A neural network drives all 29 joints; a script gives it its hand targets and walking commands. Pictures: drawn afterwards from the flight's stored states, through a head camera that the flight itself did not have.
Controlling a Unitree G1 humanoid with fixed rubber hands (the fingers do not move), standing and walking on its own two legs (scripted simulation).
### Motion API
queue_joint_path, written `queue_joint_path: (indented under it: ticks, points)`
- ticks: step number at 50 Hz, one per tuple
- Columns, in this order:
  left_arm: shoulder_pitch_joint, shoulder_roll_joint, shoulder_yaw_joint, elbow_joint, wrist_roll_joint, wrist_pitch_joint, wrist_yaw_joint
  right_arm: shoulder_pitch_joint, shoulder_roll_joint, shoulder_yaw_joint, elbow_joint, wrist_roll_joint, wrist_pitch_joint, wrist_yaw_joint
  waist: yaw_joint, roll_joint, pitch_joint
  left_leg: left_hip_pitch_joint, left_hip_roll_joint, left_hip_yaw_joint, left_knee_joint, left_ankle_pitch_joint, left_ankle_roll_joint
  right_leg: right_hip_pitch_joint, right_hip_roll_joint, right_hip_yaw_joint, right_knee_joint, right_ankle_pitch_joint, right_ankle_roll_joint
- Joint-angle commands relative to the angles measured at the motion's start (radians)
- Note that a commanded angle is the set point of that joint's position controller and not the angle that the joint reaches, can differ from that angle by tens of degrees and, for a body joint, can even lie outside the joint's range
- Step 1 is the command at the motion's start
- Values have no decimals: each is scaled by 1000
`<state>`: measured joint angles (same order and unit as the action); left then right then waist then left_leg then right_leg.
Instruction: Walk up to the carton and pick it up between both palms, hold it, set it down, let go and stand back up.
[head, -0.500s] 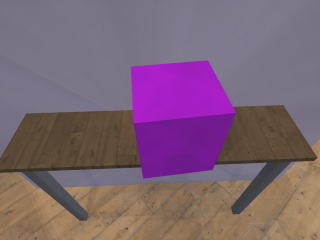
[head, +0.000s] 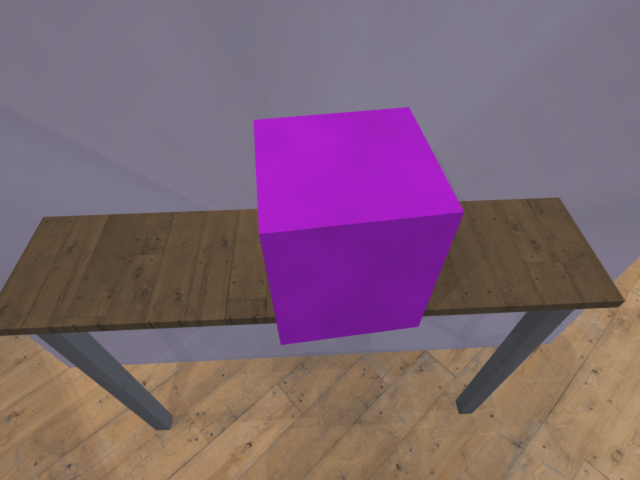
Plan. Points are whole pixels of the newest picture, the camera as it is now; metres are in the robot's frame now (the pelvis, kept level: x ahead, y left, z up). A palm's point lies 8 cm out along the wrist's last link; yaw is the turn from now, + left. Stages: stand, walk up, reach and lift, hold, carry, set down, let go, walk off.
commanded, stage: walk up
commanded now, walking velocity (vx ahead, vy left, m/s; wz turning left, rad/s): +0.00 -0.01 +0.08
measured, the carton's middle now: (342, 231) +0.44 -0.02 +0.06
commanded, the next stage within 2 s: none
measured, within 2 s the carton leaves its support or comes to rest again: neither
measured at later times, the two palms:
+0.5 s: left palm out of the picture -0.03 +0.20 -0.15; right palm out of the picture +0.00 -0.21 -0.15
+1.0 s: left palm out of the picture -0.04 +0.19 -0.15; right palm out of the picture +0.01 -0.22 -0.15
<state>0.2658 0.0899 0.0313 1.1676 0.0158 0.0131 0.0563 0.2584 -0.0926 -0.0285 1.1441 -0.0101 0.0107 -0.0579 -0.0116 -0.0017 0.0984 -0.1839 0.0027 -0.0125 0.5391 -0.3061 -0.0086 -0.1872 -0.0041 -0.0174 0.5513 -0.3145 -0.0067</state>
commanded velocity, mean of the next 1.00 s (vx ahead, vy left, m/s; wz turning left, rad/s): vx -0.01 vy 0.00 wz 0.08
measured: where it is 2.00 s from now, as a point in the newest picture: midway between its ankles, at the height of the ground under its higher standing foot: outside the picture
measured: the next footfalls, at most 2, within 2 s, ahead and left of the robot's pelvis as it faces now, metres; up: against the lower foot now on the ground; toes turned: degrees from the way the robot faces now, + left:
none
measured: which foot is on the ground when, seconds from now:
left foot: down 0.00-1.00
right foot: down 0.00-1.00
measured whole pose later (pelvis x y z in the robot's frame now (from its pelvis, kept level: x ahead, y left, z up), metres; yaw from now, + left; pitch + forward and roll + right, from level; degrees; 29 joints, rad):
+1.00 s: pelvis -0.01 -0.02 +0.00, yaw +6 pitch -2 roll +0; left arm 0.27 0.11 0.05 1.10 0.02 0.02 0.05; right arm 0.26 -0.11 -0.03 1.07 -0.02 0.02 -0.05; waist -0.01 0.01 0.07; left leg -0.24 -0.01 -0.12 0.55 -0.27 -0.03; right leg -0.19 -0.02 -0.12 0.54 -0.31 -0.03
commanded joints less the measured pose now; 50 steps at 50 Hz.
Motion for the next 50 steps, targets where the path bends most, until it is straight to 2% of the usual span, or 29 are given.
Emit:
queue_joint_path:
  ticks: [1,2,3,5,6,10,11,15,17,18,21,23,26,27,31,32,33,34,36,41,43,45,46,50]
  points:
    - [110,58,8,-26,12,3,5,88,-77,-10,-38,-8,7,-6,6,105,-68,-65,114,-114,-136,48,71,12,-63,17,-62,52,-19]
    - [86,70,10,-34,13,1,4,61,-76,-10,-52,-8,10,-5,15,91,-16,-112,100,-113,-147,26,62,14,-68,22,-86,65,-17]
    - [86,86,13,-35,11,0,4,43,-77,-9,-60,-9,14,-3,20,46,35,-142,88,-106,-142,20,46,-8,-74,26,-114,64,-11]
    - [81,98,16,-38,8,-2,6,46,-79,-8,-71,-8,15,2,13,-41,49,-122,67,-82,-97,71,31,-46,-110,62,-162,52,-21]
    - [83,98,16,-45,4,-4,6,57,-81,-8,-73,-8,13,5,12,-51,40,-101,60,-70,-80,104,24,-56,-121,70,-177,51,-26]
    - [67,130,20,-70,2,-12,6,88,-77,-6,-76,-9,6,10,0,-26,7,-55,45,-56,-51,155,18,-63,-141,73,-189,79,-45]
    - [61,128,21,-70,0,-13,4,91,-74,-4,-75,-9,4,10,-3,-34,-1,-46,46,-62,-59,159,21,-61,-135,66,-186,73,-42]
    - [64,107,19,-72,0,-14,-2,88,-78,-1,-76,-11,-2,10,1,18,-1,-53,67,-95,-104,188,30,-34,-103,32,-165,95,-28]
    - [66,109,21,-72,1,-16,-4,91,-86,-1,-70,-9,-4,8,1,15,-9,-47,76,-105,-112,219,32,-16,-104,25,-152,122,-29]
    - [73,106,21,-69,3,-16,-5,90,-88,-2,-73,-9,-5,8,3,32,-6,-62,80,-111,-121,212,33,-4,-99,20,-152,121,-25]
    - [73,97,19,-65,3,-15,-5,80,-92,-2,-82,-9,-7,7,4,-1,-2,-70,80,-116,-125,213,36,0,-100,16,-155,121,-22]
    - [69,97,19,-66,2,-15,-6,84,-90,-3,-75,-7,-7,8,2,32,-5,-76,75,-109,-131,202,33,13,-101,14,-155,120,-23]
    - [74,97,18,-66,3,-16,-5,82,-87,-2,-75,-8,-9,8,4,36,-12,-76,74,-114,-124,211,33,21,-109,13,-157,131,-25]
    - [77,106,23,-64,2,-16,-5,83,-84,-3,-78,-9,-9,9,4,2,-6,-85,75,-118,-127,213,30,22,-103,5,-160,119,-22]
    - [80,102,24,-70,4,-16,-6,80,-97,-6,-81,-8,-8,7,10,34,1,-99,71,-115,-124,224,26,35,-110,3,-160,126,-22]
    - [84,105,26,-66,3,-15,-6,70,-95,-4,-85,-8,-8,8,12,-4,-3,-99,72,-119,-116,222,29,30,-109,1,-163,123,-23]
    - [88,106,25,-66,3,-16,-4,68,-96,-5,-85,-9,-7,8,11,5,-8,-90,65,-104,-103,234,24,29,-118,9,-168,138,-24]
    - [84,114,30,-70,3,-16,-4,76,-89,-5,-85,-8,-6,7,8,-15,-22,-93,66,-103,-99,237,23,37,-121,3,-163,136,-28]
    - [84,110,28,-73,2,-16,-3,77,-92,-7,-86,-10,-6,8,6,10,-11,-93,63,-103,-96,237,20,21,-121,-1,-159,131,-28]
    - [86,111,32,-80,4,-13,-2,75,-94,-7,-90,-11,-3,9,8,-6,-8,-115,59,-103,-87,227,18,23,-125,0,-163,103,-32]
    - [88,112,34,-87,3,-10,-2,72,-96,-6,-96,-11,-1,9,11,14,-6,-109,58,-102,-87,229,18,7,-131,-1,-158,87,-35]
    - [84,116,36,-89,4,-10,-2,74,-100,-8,-103,-13,-2,10,7,-1,-17,-110,62,-110,-76,231,20,2,-135,3,-162,72,-37]
    - [80,119,35,-94,4,-11,-1,76,-98,-9,-102,-12,-2,10,4,19,-24,-111,60,-111,-78,232,19,11,-134,1,-156,71,-39]
    - [84,119,41,-99,5,-9,-2,64,-105,-12,-119,-13,-3,9,12,6,-23,-129,63,-117,-68,244,20,13,-135,-6,-147,70,-36]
